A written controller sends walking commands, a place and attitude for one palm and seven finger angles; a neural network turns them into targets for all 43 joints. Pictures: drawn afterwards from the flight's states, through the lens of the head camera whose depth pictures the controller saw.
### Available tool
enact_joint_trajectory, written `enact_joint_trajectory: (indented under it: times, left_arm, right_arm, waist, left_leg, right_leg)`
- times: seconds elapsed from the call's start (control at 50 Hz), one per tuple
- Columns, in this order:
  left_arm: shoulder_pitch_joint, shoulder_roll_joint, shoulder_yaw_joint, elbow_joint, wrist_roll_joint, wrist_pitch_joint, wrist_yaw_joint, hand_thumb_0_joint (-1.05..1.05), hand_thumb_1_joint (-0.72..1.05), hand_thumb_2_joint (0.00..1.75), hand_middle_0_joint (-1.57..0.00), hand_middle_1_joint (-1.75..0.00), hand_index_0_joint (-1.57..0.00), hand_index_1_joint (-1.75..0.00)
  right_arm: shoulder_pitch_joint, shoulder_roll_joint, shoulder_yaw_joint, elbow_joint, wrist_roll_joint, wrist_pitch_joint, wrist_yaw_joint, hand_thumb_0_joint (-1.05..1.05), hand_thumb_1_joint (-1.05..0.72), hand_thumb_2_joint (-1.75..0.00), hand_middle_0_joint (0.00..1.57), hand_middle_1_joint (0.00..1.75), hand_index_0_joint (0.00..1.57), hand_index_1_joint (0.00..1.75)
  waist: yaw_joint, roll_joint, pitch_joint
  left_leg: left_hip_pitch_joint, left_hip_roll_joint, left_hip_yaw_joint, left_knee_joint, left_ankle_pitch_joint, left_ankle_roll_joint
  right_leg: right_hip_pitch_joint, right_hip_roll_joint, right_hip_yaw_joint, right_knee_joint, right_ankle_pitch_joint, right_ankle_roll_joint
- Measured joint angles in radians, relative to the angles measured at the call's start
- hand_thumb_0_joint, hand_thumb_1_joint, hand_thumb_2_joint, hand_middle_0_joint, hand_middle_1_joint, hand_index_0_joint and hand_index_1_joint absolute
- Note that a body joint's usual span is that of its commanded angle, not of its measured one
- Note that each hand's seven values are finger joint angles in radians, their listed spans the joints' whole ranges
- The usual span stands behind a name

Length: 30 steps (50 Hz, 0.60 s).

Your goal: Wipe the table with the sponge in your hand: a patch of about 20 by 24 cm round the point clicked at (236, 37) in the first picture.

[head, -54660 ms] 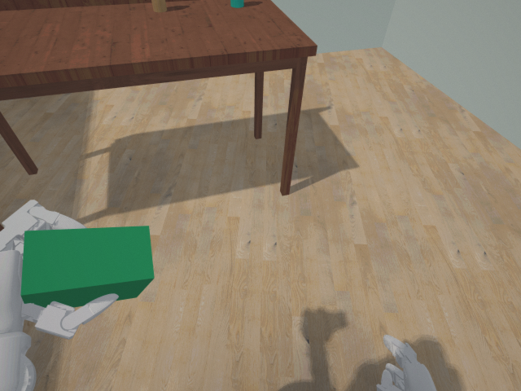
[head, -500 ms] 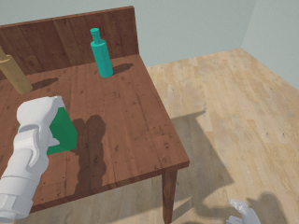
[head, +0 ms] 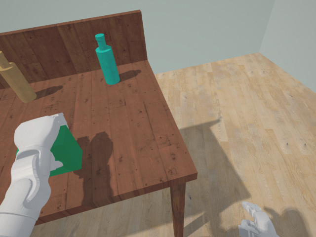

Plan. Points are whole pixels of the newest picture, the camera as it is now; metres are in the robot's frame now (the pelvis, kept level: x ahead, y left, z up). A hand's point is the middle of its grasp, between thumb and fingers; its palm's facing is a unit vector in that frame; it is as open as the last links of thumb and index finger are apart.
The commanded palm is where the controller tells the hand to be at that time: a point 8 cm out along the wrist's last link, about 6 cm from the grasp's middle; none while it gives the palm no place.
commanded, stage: wipe back along the first lane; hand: left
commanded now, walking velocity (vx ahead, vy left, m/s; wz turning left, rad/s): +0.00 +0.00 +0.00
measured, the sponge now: (57, 156) +0.28 +0.31 +0.06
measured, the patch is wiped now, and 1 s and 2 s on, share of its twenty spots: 1.00 1.00 1.00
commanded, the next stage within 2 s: lift the sponge slowly off the table in 0.54 s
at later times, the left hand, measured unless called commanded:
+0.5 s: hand (49, 165) +0.23 +0.28 +0.12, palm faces +0.09 -0.05 -0.99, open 10.3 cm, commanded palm +0.18 +0.27 +0.14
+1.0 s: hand (47, 172) +0.21 +0.27 +0.12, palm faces +0.05 -0.07 -1.00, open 10.2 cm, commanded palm +0.18 +0.28 +0.17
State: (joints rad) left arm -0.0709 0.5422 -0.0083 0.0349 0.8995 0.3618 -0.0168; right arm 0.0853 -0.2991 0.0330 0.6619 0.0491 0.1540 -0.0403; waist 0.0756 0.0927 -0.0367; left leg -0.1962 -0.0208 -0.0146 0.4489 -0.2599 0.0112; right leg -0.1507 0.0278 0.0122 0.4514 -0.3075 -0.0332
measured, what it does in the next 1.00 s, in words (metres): stands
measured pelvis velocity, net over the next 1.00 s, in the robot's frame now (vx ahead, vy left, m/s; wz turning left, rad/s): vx -0.01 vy -0.01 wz -0.02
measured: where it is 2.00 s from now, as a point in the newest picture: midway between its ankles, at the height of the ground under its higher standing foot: outside the picture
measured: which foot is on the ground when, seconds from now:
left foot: down 0.00-1.00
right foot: down 0.00-1.00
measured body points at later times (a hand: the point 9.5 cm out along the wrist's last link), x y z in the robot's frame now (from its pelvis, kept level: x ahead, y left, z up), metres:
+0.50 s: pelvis +0.00 +0.00 +0.00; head -0.01 -0.05 +0.45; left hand +0.22 +0.28 +0.17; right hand +0.23 -0.22 -0.09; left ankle -0.01 +0.12 -0.74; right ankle -0.04 -0.10 -0.74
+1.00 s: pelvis -0.01 -0.01 +0.00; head -0.03 -0.06 +0.45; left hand +0.20 +0.27 +0.17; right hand +0.22 -0.23 -0.09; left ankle -0.02 +0.12 -0.74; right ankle -0.04 -0.10 -0.74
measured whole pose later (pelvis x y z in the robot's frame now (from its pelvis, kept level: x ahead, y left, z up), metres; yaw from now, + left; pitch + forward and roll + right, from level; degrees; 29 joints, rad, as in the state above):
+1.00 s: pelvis -0.01 -0.01 +0.00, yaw -1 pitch -4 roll +1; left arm 0.19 0.54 -0.03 -0.26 0.87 0.43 -0.03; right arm 0.04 -0.28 0.05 0.67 0.03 0.13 -0.06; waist 0.10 0.11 0.00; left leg -0.13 0.00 -0.01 0.43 -0.24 0.00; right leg -0.09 0.04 0.02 0.45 -0.29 -0.05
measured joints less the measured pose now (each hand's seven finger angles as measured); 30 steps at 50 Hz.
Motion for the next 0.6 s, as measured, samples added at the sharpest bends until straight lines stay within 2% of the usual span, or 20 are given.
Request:
enact_joint_trajectory:
  times: [0.28, 0.6]
  left_arm:
    - [0.184, -0.013, 0.016, -0.197, -0.023, 0.028, 0.015, -0.01, -0.50, 1.05, -0.64, -1.39, -0.69, -1.37]
    - [0.326, -0.034, -0.004, -0.345, -0.018, 0.065, 0.047, -0.01, -0.50, 1.05, -0.64, -1.39, -0.69, -1.37]
  right_arm:
    - [-0.029, 0.005, 0.002, -0.019, -0.003, -0.016, 0.011, 0.02, -0.90, -0.90, 0.20, 0.30, 0.20, 0.30]
    - [-0.051, 0.015, 0.012, -0.022, -0.006, -0.018, 0.011, 0.02, -0.90, -0.90, 0.20, 0.30, 0.20, 0.30]
  waist:
    - [0.006, 0.014, -0.002]
    - [0.025, 0.015, 0.007]
  left_leg:
    - [0.014, 0.005, 0.012, 0.012, -0.016, -0.004]
    - [0.043, 0.009, 0.018, 0.005, -0.009, -0.008]
  right_leg:
    - [0.004, 0.005, 0.013, 0.023, -0.017, -0.003]
    - [0.026, 0.009, 0.019, 0.027, -0.013, -0.007]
